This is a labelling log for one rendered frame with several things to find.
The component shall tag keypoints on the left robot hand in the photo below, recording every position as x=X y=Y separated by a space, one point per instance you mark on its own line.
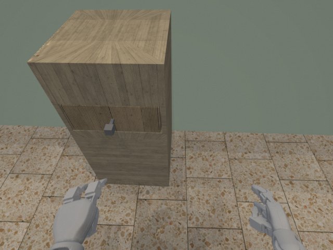
x=77 y=218

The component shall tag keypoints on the right robot forearm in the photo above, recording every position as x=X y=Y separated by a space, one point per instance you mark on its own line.
x=284 y=239

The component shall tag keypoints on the cabinet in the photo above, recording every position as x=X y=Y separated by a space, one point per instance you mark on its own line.
x=116 y=58

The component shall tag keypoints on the drawer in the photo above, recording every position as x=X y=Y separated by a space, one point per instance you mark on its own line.
x=126 y=118

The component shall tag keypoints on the handle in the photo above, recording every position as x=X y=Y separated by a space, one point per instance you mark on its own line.
x=109 y=128

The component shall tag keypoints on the right robot hand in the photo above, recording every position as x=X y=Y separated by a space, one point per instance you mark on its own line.
x=273 y=215

